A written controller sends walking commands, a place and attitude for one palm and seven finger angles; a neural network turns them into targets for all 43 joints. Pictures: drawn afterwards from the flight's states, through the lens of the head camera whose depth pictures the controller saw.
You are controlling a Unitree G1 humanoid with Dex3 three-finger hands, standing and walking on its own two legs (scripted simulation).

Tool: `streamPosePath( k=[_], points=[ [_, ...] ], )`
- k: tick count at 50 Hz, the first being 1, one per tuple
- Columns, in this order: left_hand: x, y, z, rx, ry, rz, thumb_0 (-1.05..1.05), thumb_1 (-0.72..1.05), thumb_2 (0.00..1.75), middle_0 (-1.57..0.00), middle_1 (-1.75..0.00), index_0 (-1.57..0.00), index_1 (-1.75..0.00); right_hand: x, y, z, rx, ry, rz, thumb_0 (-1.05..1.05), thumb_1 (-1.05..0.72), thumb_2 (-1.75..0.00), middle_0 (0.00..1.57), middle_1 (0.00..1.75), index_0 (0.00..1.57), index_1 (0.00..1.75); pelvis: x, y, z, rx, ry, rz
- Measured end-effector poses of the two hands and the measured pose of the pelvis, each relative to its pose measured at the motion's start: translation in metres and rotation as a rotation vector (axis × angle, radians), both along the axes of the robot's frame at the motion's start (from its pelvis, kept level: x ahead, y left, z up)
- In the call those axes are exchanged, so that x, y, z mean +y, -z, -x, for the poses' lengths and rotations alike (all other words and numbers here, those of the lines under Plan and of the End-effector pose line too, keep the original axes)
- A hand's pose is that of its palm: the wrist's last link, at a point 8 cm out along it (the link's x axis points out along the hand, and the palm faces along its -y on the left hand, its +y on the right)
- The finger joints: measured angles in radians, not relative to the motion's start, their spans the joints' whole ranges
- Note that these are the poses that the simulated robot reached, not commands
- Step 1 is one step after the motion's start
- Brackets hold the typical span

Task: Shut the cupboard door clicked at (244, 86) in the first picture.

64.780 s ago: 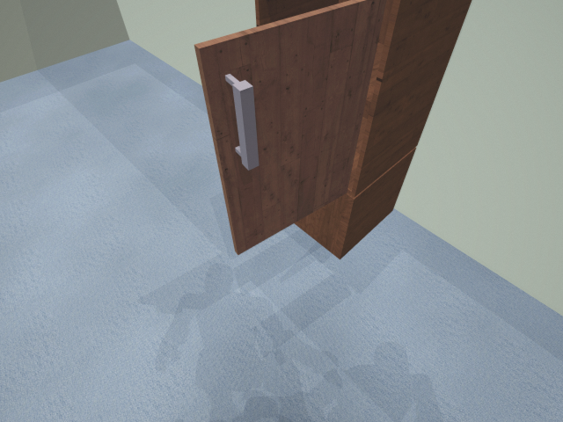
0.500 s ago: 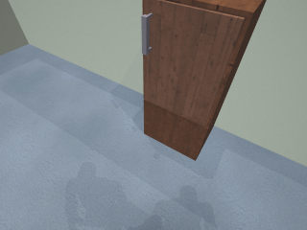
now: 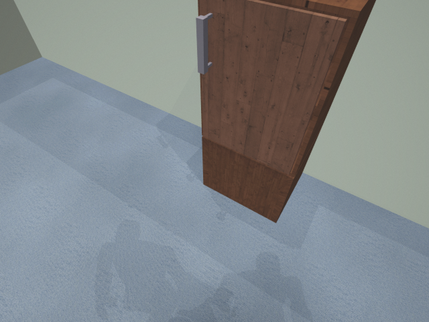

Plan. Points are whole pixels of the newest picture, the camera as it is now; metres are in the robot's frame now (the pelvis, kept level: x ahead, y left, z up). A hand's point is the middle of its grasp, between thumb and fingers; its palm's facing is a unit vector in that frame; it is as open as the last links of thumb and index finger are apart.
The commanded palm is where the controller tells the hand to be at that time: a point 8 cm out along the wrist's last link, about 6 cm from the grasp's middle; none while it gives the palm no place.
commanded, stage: look to check the result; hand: left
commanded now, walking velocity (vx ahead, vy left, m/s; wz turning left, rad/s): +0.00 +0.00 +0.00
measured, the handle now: (206, 44) +0.90 +0.07 +0.10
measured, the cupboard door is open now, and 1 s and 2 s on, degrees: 0 0 0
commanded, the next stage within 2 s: walk to a spot facing it in 0.04 s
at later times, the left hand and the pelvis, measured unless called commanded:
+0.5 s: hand out of the picture +0.02 +0.21 -0.20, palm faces +0.17 -0.96 -0.24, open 7.4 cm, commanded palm none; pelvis +0.01 +0.00 -0.02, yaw +9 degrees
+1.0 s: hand out of the picture -0.01 +0.20 -0.17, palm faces +0.44 -0.84 -0.32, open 7.4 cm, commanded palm none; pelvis +0.00 -0.04 -0.02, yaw +27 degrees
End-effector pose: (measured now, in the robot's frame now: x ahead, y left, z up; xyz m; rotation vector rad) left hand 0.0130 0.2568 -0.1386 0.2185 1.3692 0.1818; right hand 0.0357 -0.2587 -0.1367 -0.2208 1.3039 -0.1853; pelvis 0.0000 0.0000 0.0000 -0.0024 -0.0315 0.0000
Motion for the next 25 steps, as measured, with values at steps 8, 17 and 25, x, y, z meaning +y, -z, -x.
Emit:
streamPosePath(
  k=[8, 17, 25],
  points=[
    [-0.006, 0.0, -0.015, -0.022, 0.008, 0.009, 0.0, 0.91, 0.9, -0.21, -0.3, -0.2, -0.3, -0.003, -0.002, -0.015, -0.021, -0.007, 0.004, 0.0, -0.9, -0.9, 0.21, 0.3, 0.2, 0.3, -0.002, 0.0, -0.007, 0.003, 0.002, -0.002],
    [-0.011, 0.006, -0.018, -0.04, -0.042, 0.008, 0.0, 0.91, 0.9, -0.21, -0.3, -0.2, -0.3, 0.002, 0.006, -0.014, 0.02, -0.026, -0.011, 0.0, -0.9, -0.9, 0.2, 0.3, 0.2, 0.3, -0.005, 0.005, -0.009, 0.011, -0.045, -0.003],
    [-0.003, 0.025, 0.005, -0.058, -0.156, 0.015, 0.0, 0.9, 0.9, -0.21, -0.3, -0.2, -0.3, 0.019, 0.019, -0.017, 0.076, -0.084, -0.021, 0.0, -0.9, -0.9, 0.2, 0.3, 0.2, 0.3, 0.004, 0.021, -0.008, -0.017, -0.156, 0.015]
  ],
)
